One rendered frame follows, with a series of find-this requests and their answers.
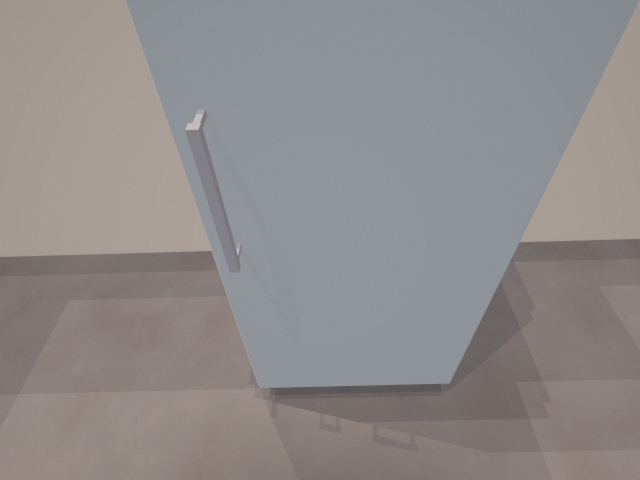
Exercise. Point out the fridge door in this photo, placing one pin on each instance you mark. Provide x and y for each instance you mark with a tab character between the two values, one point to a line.
379	161

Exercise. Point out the handle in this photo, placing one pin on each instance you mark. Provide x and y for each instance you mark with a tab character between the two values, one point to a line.
199	148

